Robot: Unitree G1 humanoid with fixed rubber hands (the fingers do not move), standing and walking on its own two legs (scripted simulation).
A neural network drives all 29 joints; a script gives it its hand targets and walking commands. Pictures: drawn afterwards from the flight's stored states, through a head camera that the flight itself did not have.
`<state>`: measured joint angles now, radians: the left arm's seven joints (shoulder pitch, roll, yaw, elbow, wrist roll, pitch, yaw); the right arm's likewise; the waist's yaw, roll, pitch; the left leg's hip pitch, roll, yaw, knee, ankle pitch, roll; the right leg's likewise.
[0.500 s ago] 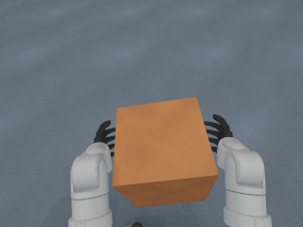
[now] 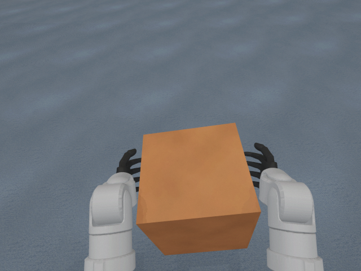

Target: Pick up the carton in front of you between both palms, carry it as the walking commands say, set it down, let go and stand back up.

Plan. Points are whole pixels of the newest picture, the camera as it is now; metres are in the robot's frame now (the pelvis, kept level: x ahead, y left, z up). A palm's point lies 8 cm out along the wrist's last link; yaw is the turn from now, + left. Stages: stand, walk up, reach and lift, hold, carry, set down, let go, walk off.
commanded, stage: carry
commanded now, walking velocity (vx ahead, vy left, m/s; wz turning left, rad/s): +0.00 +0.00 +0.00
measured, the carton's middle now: (197, 193) +0.29 -0.01 +0.00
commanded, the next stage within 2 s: hold in 1.02 s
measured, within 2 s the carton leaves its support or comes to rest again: neither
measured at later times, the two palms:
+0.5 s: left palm (127, 198) +0.26 +0.15 +0.05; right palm (266, 194) +0.26 -0.15 +0.06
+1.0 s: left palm (125, 202) +0.25 +0.15 +0.05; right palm (264, 198) +0.25 -0.14 +0.05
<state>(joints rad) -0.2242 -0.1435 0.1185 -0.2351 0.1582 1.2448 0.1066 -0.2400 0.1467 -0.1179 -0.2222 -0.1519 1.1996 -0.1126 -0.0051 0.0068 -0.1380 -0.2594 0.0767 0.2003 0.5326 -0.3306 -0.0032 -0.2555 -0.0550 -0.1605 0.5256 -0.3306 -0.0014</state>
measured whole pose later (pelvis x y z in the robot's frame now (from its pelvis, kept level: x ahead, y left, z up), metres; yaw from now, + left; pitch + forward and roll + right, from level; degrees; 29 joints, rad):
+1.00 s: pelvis -0.04 +0.00 +0.00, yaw +0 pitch +2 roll +0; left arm -0.26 -0.15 0.19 0.21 0.26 0.75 0.03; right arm -0.26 0.15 -0.20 0.22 -0.26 0.70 -0.03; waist 0.00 0.00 -0.11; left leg -0.29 0.07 0.20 0.51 -0.26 0.02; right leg -0.29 -0.06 -0.16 0.51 -0.26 -0.01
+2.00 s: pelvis -0.08 +0.00 +0.00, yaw +1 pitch -7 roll +0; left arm -0.52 -0.24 0.50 0.48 0.46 0.61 -0.01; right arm -0.53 0.22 -0.51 0.50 -0.48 0.57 0.03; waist 0.01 0.00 0.08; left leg -0.17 0.00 0.02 0.52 -0.23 0.01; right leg -0.16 0.00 -0.01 0.53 -0.25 -0.01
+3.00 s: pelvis -0.14 -0.01 -0.23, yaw +0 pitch +46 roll +3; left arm -0.88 -0.17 0.56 0.51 0.23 0.30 0.12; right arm -1.02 -0.02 -0.40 0.71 -0.29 0.28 -0.01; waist 0.03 0.00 -0.18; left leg -1.89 -0.03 -0.01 1.57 -0.48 -0.04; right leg -1.93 0.03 0.03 1.59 -0.46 -0.01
